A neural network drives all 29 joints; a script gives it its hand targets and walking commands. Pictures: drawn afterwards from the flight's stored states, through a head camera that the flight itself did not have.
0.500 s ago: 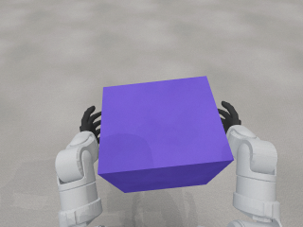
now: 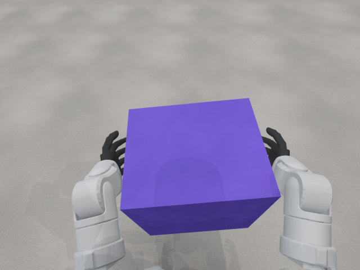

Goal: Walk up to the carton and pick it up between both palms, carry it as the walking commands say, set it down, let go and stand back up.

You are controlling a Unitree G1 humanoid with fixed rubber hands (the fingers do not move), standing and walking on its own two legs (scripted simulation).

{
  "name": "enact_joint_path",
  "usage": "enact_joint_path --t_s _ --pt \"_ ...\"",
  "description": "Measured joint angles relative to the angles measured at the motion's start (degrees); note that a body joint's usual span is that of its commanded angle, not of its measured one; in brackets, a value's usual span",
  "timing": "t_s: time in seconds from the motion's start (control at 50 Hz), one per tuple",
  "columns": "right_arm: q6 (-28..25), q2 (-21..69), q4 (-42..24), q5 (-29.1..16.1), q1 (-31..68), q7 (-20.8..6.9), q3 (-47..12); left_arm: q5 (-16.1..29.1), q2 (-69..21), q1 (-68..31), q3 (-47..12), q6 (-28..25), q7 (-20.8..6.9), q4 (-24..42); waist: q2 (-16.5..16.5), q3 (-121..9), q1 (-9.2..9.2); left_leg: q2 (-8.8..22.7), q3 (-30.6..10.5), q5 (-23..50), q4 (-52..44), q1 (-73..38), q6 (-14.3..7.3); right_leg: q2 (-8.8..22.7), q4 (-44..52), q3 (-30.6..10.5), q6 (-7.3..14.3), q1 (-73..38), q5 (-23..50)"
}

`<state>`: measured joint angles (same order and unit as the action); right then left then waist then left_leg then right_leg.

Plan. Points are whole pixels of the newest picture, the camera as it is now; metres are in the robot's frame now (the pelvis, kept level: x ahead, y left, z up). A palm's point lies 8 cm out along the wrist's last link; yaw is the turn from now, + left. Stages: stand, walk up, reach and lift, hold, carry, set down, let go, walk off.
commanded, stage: carry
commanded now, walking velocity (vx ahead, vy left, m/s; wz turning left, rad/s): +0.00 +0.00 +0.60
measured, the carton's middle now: (194, 174) +0.32 -0.02 +0.03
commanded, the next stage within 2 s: none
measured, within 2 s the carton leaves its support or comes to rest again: neither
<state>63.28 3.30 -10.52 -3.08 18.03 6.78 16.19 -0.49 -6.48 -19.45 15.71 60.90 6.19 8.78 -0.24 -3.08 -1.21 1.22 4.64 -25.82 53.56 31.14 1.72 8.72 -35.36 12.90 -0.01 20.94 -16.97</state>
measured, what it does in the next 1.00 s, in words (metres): walks backwards, turning left: left foot, then right foot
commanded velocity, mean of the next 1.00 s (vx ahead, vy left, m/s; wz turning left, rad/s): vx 0.00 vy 0.00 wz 0.60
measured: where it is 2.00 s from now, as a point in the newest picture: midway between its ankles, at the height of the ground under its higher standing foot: outside the picture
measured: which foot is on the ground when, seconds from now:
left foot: up 0.00-0.08, down 0.10-0.46, up 0.48-0.72, down 0.74-1.00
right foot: down 0.00-0.12, up 0.14-0.42, down 0.44-0.76, up 0.78-1.00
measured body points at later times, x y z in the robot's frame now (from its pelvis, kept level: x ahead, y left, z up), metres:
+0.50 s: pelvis -0.06 +0.01 -0.01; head -0.04 +0.00 +0.44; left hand +0.21 +0.27 +0.08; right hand +0.29 -0.06 +0.06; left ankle -0.01 +0.13 -0.72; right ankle -0.01 -0.09 -0.73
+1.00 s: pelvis -0.14 +0.02 -0.01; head -0.11 +0.04 +0.44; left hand +0.02 +0.36 +0.08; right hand +0.22 +0.08 +0.07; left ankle -0.14 +0.13 -0.73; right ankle -0.06 -0.08 -0.69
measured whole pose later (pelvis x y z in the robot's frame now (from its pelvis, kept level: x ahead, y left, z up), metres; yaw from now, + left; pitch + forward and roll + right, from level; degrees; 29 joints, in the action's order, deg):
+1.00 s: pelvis -0.14 +0.02 -0.01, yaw +34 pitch +3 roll -1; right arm 61.0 7.1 -10.5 0.0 18.0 6.9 16.2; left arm 3.0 -2.7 -21.4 16.3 60.7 6.4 6.9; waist -1.6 -0.4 2.7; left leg -1.5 -1.1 -12.5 36.0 26.6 -2.4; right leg 4.1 -53.6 6.1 -6.5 29.6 -27.0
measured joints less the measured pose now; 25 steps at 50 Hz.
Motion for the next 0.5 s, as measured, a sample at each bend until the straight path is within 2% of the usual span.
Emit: enact_joint_path --t_s 0.08,0.1,0.12,0.14,0.18,0.2,0.26,0.32,0.4,0.44,0.48,0.5 --pt "0.3 -1.1 2.5 -0.5 2.7 0.0 0.1 -0.7 0.2 -1.3 0.2 0.4 0.4 -0.7 0.8 -1.1 -0.51 -0.1 1.5 2.2 -11.6 -6.3 -0.4 3.6 -3.7 1.5 -1.6 1.9 -1.3" --pt "0.4 -1.2 3.4 -0.4 3.6 0.0 0.2 -0.7 0.5 -1.9 0.3 0.6 0.6 -1.1 0.7 -1.4 -0.58 -0.2 1.7 5.9 -16.1 -8.5 -1.0 4.3 -5.3 1.8 -2.1 2.6 -1.9" --pt "-0.2 -0.8 4.5 -0.2 4.4 0.1 0.3 -0.5 1.3 -2.6 0.4 0.6 0.6 -1.7 1.8 -1.1 -0.59 -1.2 2.1 9.0 -17.2 -8.8 -2.4 5.7 -7.2 1.4 -2.7 3.4 -2.6" --pt "-0.8 -0.1 5.3 0.5 4.6 0.1 0.0 -0.2 2.2 -2.6 0.5 0.6 0.4 -2.0 2.0 -1.1 -0.58 -1.7 1.9 9.4 -16.2 -7.9 -3.4 5.5 -9.9 0.0 -4.1 4.6 -6.4" --pt "-1.3 1.5 5.9 1.8 4.4 0.3 -0.3 0.8 3.6 -2.5 1.0 0.7 0.1 -2.9 1.3 -0.3 0.19 -1.3 0.9 8.5 -14.8 -6.9 -4.1 2.6 -18.6 -3.6 -5.9 7.5 -14.1" --pt "-1.5 2.1 5.8 2.3 3.8 0.3 -0.3 1.3 3.9 -2.5 1.2 0.9 0.1 -3.2 1.0 0.2 0.83 -1.1 0.3 8.6 -14.9 -6.7 -4.2 1.1 -22.1 -4.8 -6.1 8.7 -15.5" --pt "-1.8 3.4 3.6 3.0 1.5 0.3 0.2 2.2 3.8 -2.3 1.2 0.8 0.1 -3.4 0.1 1.6 2.57 -1.2 -1.5 10.2 -16.2 -6.4 -4.1 -1.7 -25.8 -6.3 -6.4 10.5 -14.5" --pt "-2.1 3.8 1.3 2.9 0.4 0.3 0.4 2.8 3.7 -2.5 0.8 0.2 0.2 -2.8 -0.6 2.8 3.53 -1.9 -3.5 12.0 -17.0 -5.5 -4.2 -3.4 -22.9 -7.1 -6.5 10.1 -12.2" --pt "-2.3 3.6 -0.8 2.9 0.2 0.3 0.1 3.5 3.7 -2.8 0.6 -0.4 0.1 -1.8 -1.6 3.2 3.58 -3.0 -6.0 13.8 -17.3 -3.7 -3.8 -5.7 -13.7 -7.3 -6.0 6.8 -9.9" --pt "-1.9 3.3 -1.6 2.8 0.2 0.3 0.1 3.5 3.4 -2.8 0.6 -0.5 0.0 -1.4 -2.1 2.7 3.41 -3.6 -7.3 14.4 -16.7 -2.5 -3.3 -6.4 -4.7 -6.3 -5.4 2.9 -6.4" --pt "-1.4 2.3 -1.5 2.4 0.4 0.2 0.4 2.8 2.3 -2.9 0.6 -1.0 0.1 -2.0 -4.1 2.5 3.15 -3.3 -8.7 12.6 -14.2 -1.3 -2.6 -7.1 -0.8 -4.1 -1.2 1.3 0.5" --pt "-1.2 1.7 -1.0 2.0 0.2 -0.1 0.6 2.1 1.8 -3.1 0.3 -1.1 0.1 -2.8 -4.2 2.1 2.78 -3.1 -7.6 7.5 -10.6 0.0 -2.0 -6.6 -0.9 -3.2 0.4 1.3 0.9"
